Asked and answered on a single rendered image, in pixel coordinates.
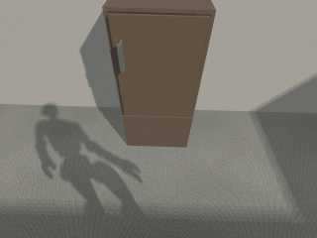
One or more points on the cupboard door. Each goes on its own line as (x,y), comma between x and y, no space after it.
(162,56)

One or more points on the handle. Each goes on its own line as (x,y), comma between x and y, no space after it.
(120,53)

